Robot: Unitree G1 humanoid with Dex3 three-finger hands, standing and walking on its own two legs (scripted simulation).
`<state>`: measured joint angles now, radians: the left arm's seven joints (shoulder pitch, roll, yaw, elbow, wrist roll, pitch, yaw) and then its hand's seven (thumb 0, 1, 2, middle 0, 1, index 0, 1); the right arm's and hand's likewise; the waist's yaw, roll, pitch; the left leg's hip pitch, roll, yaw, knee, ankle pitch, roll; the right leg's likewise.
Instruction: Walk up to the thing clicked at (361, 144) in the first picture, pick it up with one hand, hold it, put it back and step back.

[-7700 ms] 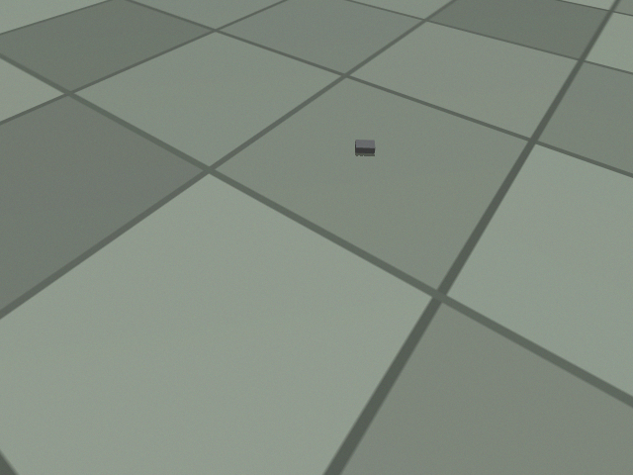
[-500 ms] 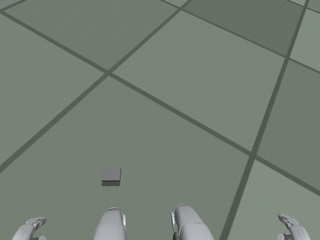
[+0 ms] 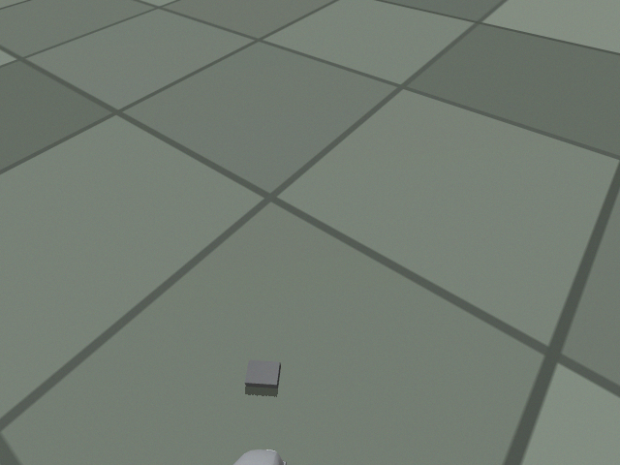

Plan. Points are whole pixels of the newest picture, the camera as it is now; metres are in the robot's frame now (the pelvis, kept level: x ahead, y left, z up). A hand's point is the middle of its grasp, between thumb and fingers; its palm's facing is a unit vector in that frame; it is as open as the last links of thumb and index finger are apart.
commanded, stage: walk up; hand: left
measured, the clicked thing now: (263, 374) +0.49 +0.21 -0.74
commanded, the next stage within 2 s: stand in 0.80 s
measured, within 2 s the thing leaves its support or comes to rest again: neither
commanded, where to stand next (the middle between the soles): +0.09 -0.01 m, yaw -1 degrees
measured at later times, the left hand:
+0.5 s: hand out of the picture +0.08 +0.30 -0.17, palm faces -0.04 -0.95 -0.32, open 7.4 cm
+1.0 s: hand out of the picture +0.13 +0.24 -0.13, palm faces -0.05 -0.93 -0.35, open 7.4 cm
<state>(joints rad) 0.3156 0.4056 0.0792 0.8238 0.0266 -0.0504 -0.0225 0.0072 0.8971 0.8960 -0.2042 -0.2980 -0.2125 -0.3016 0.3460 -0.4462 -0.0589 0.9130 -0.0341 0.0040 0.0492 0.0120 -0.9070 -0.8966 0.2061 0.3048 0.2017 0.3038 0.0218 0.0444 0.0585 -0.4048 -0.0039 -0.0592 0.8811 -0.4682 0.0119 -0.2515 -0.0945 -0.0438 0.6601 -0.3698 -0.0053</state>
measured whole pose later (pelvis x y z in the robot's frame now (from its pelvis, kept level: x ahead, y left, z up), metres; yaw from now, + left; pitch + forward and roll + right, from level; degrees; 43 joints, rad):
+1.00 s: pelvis +0.00 -0.01 +0.01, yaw -1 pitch -3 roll +0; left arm 0.10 0.36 0.01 0.99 0.00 -0.01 0.00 0.01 0.90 0.90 -0.20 -0.30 -0.21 -0.30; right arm 0.18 -0.34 0.00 1.02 0.00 -0.02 0.00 0.01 -0.91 -0.90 0.21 0.30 0.20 0.30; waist -0.02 0.00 0.08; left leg -0.25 0.01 0.00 0.58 -0.28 0.00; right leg -0.24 -0.03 0.04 0.58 -0.29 0.03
